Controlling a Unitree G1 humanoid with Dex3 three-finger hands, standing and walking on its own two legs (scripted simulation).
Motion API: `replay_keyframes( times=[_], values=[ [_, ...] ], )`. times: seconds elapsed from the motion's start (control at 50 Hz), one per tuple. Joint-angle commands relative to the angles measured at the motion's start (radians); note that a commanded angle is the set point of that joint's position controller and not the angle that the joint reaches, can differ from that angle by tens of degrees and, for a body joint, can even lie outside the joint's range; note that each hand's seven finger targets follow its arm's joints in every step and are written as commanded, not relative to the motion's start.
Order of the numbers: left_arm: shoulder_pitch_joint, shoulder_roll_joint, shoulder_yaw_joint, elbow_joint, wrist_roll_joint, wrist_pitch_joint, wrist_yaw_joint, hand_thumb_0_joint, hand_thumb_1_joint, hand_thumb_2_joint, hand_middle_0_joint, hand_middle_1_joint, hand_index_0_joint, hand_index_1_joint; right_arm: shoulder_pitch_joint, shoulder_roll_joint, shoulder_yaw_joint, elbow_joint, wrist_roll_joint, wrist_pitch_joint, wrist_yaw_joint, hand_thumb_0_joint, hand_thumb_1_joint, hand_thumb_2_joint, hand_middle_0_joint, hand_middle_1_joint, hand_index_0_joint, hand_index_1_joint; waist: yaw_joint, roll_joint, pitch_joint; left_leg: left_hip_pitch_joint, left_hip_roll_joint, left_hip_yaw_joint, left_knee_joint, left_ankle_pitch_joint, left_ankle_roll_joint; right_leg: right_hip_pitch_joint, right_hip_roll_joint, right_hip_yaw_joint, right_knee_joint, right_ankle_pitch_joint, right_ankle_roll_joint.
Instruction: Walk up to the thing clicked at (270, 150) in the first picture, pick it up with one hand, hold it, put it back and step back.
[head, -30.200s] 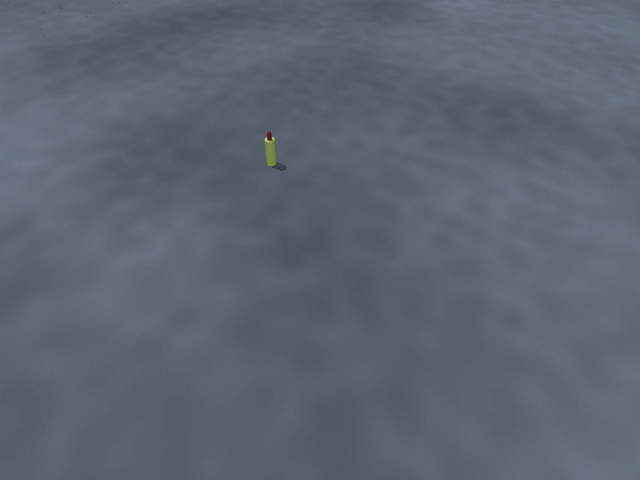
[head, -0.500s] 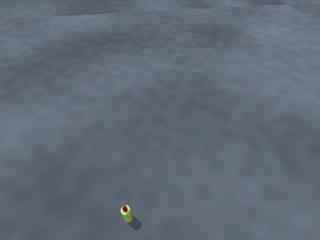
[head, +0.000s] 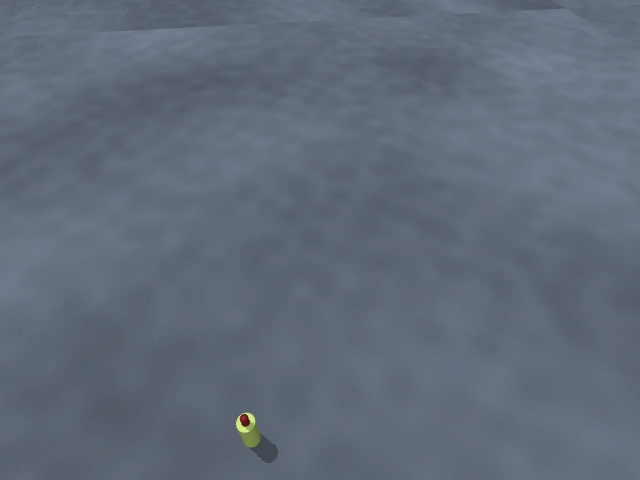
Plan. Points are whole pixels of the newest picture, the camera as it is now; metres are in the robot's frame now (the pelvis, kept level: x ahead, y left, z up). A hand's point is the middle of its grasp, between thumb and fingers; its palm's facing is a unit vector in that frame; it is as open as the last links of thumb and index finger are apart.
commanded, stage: stand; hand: left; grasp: from the side
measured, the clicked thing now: (247, 428) +0.40 +0.20 -0.69
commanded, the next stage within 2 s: step back in 0.14 s
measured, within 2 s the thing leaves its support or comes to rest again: neither
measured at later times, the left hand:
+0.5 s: hand out of the picture +0.09 +0.31 -0.19, palm faces -0.01 -0.93 -0.38, open 7.4 cm
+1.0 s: hand out of the picture -0.06 +0.29 -0.17, palm faces -0.08 -0.92 -0.39, open 7.4 cm
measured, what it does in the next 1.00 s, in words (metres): walks backwards: right foot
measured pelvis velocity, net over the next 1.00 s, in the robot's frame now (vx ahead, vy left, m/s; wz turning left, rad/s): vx -0.17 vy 0.03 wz -0.08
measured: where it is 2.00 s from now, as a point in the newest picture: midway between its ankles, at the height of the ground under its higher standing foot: outside the picture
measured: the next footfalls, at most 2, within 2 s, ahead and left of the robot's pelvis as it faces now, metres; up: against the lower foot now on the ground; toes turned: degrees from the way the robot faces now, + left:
right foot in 0.92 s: -0.13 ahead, -0.09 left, +0.00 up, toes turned -2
left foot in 1.24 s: -0.20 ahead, +0.15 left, +0.00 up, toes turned -3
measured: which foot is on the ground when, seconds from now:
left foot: down 0.00-0.94, up 0.96-1.00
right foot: down 0.00-0.48, up 0.50-0.90, down 0.92-1.00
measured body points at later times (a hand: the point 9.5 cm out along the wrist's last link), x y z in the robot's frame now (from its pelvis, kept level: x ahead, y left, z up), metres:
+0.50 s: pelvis -0.05 +0.04 -0.03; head +0.01 +0.06 +0.41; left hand +0.09 +0.36 -0.16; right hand +0.03 -0.29 -0.14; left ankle -0.05 +0.14 -0.75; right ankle -0.02 -0.13 -0.74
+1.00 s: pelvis -0.17 +0.03 -0.03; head -0.11 +0.02 +0.42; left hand -0.06 +0.34 -0.14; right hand -0.08 -0.29 -0.15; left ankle -0.09 +0.14 -0.71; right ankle -0.17 -0.09 -0.75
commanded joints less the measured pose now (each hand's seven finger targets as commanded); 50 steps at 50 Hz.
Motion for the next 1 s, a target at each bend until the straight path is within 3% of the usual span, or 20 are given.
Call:
replay_keyframes(
  times=[0.0, 0.1, 0.12, 0.2, 0.26, 0.32, 0.34, 0.38, 0.42, 0.44, 0.46, 0.5, 0.56, 0.74, 0.82, 0.88, 0.9, 0.92, 0.94, 0.98],
  values=[
    [-0.032, 0.214, 0.035, -0.057, -0.001, -0.020, 0.011, 0.000, 0.900, 0.900, -0.200, -0.300, -0.200, -0.300, -0.037, -0.210, -0.035, -0.059, 0.005, -0.019, -0.009, 0.000, -0.900, -0.900, 0.200, 0.300, 0.200, 0.300, -0.005, 0.005, -0.088, 0.036, 0.107, -0.076, -0.033, 0.151, 0.030, -0.004, -0.098, 0.082, -0.042, 0.153, -0.037],
    [-0.030, 0.213, 0.031, -0.059, -0.006, -0.020, 0.012, 0.000, 0.900, 0.900, -0.200, -0.300, -0.200, -0.300, -0.030, -0.201, -0.031, -0.054, 0.006, -0.019, -0.009, 0.000, -0.900, -0.900, 0.200, 0.300, 0.200, 0.300, -0.005, -0.003, -0.085, 0.036, 0.108, -0.076, -0.031, 0.198, 0.026, 0.007, -0.099, 0.078, -0.030, 0.207, -0.038],
    [-0.032, 0.286, 0.079, -0.087, -0.022, -0.009, 0.016, 0.000, 0.900, 0.900, -0.200, -0.300, -0.200, -0.300, -0.058, -0.263, -0.055, -0.083, 0.013, -0.001, -0.005, 0.000, -0.900, -0.900, 0.200, 0.300, 0.200, 0.300, -0.008, 0.000, 0.010, -0.047, 0.090, -0.083, 0.075, 0.332, 0.057, -0.054, -0.085, 0.093, 0.054, 0.352, -0.047],
    [-0.019, 0.269, 0.090, -0.149, -0.026, 0.006, 0.021, 0.000, 0.900, 0.900, -0.200, -0.300, -0.200, -0.300, -0.021, -0.246, -0.069, -0.135, 0.027, 0.018, -0.002, 0.000, -0.900, -0.900, 0.200, 0.300, 0.200, 0.300, -0.018, -0.012, -0.123, -0.050, 0.076, -0.063, 0.202, 0.360, 0.086, -0.029, -0.093, 0.086, 0.154, 0.387, -0.103],
    [-0.032, 0.293, 0.099, -0.195, -0.017, 0.017, 0.021, 0.000, 0.900, 0.900, -0.200, -0.300, -0.200, -0.300, -0.022, -0.227, -0.073, -0.168, 0.026, 0.034, 0.000, 0.000, -0.900, -0.900, 0.200, 0.300, 0.200, 0.300, -0.008, -0.077, -0.130, -0.075, 0.002, -0.028, 0.351, 0.215, 0.069, -0.105, -0.173, 0.169, 0.118, 0.394, -0.175],
    [-0.098, 0.333, 0.110, -0.258, 0.009, 0.023, 0.025, 0.000, 0.900, 0.900, -0.200, -0.300, -0.200, -0.300, 0.028, -0.218, -0.086, -0.201, 0.014, 0.058, 0.010, 0.000, -0.900, -0.900, 0.200, 0.300, 0.200, 0.300, -0.021, -0.213, -0.094, -0.137, -0.073, -0.052, 0.623, -0.343, 0.074, -0.226, -0.324, 0.279, 0.091, 0.377, -0.298],
    [-0.119, 0.331, 0.110, -0.273, 0.016, 0.023, 0.026, 0.000, 0.900, 0.900, -0.200, -0.300, -0.200, -0.300, 0.056, -0.215, -0.088, -0.209, 0.018, 0.061, 0.013, 0.000, -0.900, -0.900, 0.200, 0.300, 0.200, 0.300, -0.037, -0.218, -0.084, -0.153, -0.056, -0.084, 0.640, -0.385, 0.082, -0.242, -0.324, 0.262, 0.109, 0.366, -0.300],
    [-0.163, 0.309, 0.100, -0.301, 0.016, 0.025, 0.027, 0.000, 0.900, 0.900, -0.200, -0.300, -0.200, -0.300, 0.114, -0.219, -0.090, -0.211, 0.027, 0.052, 0.016, 0.000, -0.900, -0.900, 0.200, 0.300, 0.200, 0.300, -0.059, -0.216, -0.090, -0.163, -0.044, -0.063, 0.524, -0.298, 0.079, -0.203, -0.261, 0.201, 0.188, 0.377, -0.241],
    [-0.161, 0.280, 0.091, -0.321, 0.004, 0.041, 0.025, 0.000, 0.900, 0.900, -0.200, -0.300, -0.200, -0.300, 0.146, -0.241, -0.099, -0.202, 0.008, 0.033, 0.009, 0.000, -0.900, -0.900, 0.200, 0.300, 0.200, 0.300, -0.070, -0.088, -0.077, -0.129, 0.001, -0.068, 0.209, 0.085, 0.066, -0.205, -0.140, 0.118, 0.363, 0.216, -0.138],
    [-0.126, 0.225, 0.084, -0.335, -0.009, 0.051, 0.026, 0.000, 0.900, 0.900, -0.200, -0.300, -0.200, -0.300, 0.119, -0.309, -0.115, -0.218, -0.014, 0.025, 0.004, 0.000, -0.900, -0.900, 0.200, 0.300, 0.200, 0.300, -0.047, 0.159, -0.061, -0.095, 0.154, -0.318, 0.100, 0.361, 0.108, -0.307, 0.035, 0.066, 0.572, -0.008, -0.076],
    [-0.094, 0.198, 0.083, -0.333, -0.008, 0.061, 0.033, 0.000, 0.900, 0.900, -0.200, -0.300, -0.200, -0.300, 0.111, -0.354, -0.123, -0.236, -0.024, 0.015, 0.002, 0.000, -0.900, -0.900, 0.200, 0.300, 0.200, 0.300, -0.026, 0.175, -0.063, -0.036, 0.253, -0.453, 0.079, 0.551, 0.172, -0.416, 0.138, 0.152, 0.679, -0.421, -0.062],
    [-0.076, 0.228, 0.086, -0.319, -0.001, 0.067, 0.051, 0.000, 0.900, 0.900, -0.200, -0.300, -0.200, -0.300, 0.069, -0.382, -0.132, -0.271, -0.015, 0.015, -0.007, 0.000, -0.900, -0.900, 0.200, 0.300, 0.200, 0.300, -0.040, 0.163, -0.103, -0.066, 0.305, -0.493, 0.066, 0.526, 0.198, -0.409, 0.162, 0.290, 0.842, -0.465, -0.066],
    [0.017, 0.247, 0.090, -0.291, -0.012, 0.064, 0.045, 0.000, 0.900, 0.900, -0.200, -0.300, -0.200, -0.300, -0.026, -0.290, -0.111, -0.313, -0.019, 0.008, -0.029, 0.000, -0.900, -0.900, 0.200, 0.300, 0.200, 0.300, 0.030, 0.151, -0.107, 0.002, 0.207, -0.283, 0.148, 0.455, 0.212, -0.458, 0.133, 0.255, 0.915, -0.308, -0.047],
    [0.000, 0.232, 0.110, -0.353, 0.003, 0.052, 0.023, 0.000, 0.900, 0.900, -0.200, -0.300, -0.200, -0.300, 0.105, -0.287, -0.119, -0.349, -0.007, 0.007, -0.035, 0.000, -0.900, -0.900, 0.200, 0.300, 0.200, 0.300, -0.054, 0.122, -0.112, 0.110, 0.265, -0.289, 0.173, 0.456, 0.294, -0.405, 0.100, 0.171, 0.692, -0.340, -0.002],
    [0.088, 0.214, 0.115, -0.330, 0.006, 0.044, 0.009, 0.000, 0.900, 0.900, -0.200, -0.300, -0.200, -0.300, 0.038, -0.301, -0.114, -0.378, -0.010, 0.017, -0.031, 0.000, -0.900, -0.900, 0.200, 0.300, 0.200, 0.300, -0.019, 0.146, -0.144, -0.012, 0.241, -0.259, 0.199, 0.307, 0.251, -0.232, 0.058, 0.098, 0.418, -0.266, -0.028],
    [0.196, 0.228, 0.126, -0.299, 0.022, 0.032, 0.008, 0.000, 0.900, 0.900, -0.200, -0.300, -0.200, -0.300, 0.010, -0.276, -0.097, -0.376, 0.009, 0.032, -0.023, 0.000, -0.900, -0.900, 0.200, 0.300, 0.200, 0.300, 0.029, 0.078, -0.150, -0.219, 0.159, -0.189, 0.268, 0.073, 0.138, 0.000, 0.033, 0.113, 0.117, -0.018, -0.080],
    [0.163, 0.302, 0.146, -0.320, 0.034, 0.026, 0.006, 0.000, 0.900, 0.900, -0.200, -0.300, -0.200, -0.300, 0.032, -0.227, -0.087, -0.379, 0.015, 0.035, -0.019, 0.000, -0.900, -0.900, 0.200, 0.300, 0.200, 0.300, 0.008, -0.149, -0.107, -0.420, 0.015, -0.123, 0.439, -0.192, 0.061, 0.023, -0.156, 0.425, 0.058, -0.019, -0.148],
    [0.087, 0.400, 0.163, -0.360, 0.020, 0.032, 0.003, 0.000, 0.900, 0.900, -0.200, -0.300, -0.200, -0.300, -0.021, -0.223, -0.094, -0.388, 0.016, 0.041, -0.033, 0.000, -0.900, -0.900, 0.200, 0.300, 0.200, 0.300, 0.048, -0.290, -0.034, -0.386, -0.131, -0.085, 0.693, -0.465, 0.025, -0.229, -0.351, 0.592, -0.026, 0.019, -0.331],
    [0.015, 0.382, 0.156, -0.403, 0.028, 0.021, 0.009, 0.000, 0.900, 0.900, -0.200, -0.300, -0.200, -0.300, -0.001, -0.258, -0.105, -0.368, 0.012, 0.047, -0.033, 0.000, -0.900, -0.900, 0.200, 0.300, 0.200, 0.300, 0.022, -0.240, 0.010, -0.334, -0.113, -0.182, 0.868, -0.452, 0.014, -0.325, -0.379, 0.630, -0.026, 0.084, -0.364],
    [-0.071, 0.281, 0.130, -0.416, 0.011, 0.019, 0.018, 0.000, 0.900, 0.900, -0.200, -0.300, -0.200, -0.300, 0.092, -0.244, -0.097, -0.326, 0.023, 0.041, -0.029, 0.000, -0.900, -0.900, 0.200, 0.300, 0.200, 0.300, -0.047, -0.100, 0.017, -0.343, -0.159, -0.205, 0.912, -0.320, 0.018, -0.274, -0.201, 0.332, 0.068, 0.267, -0.260]
  ],
)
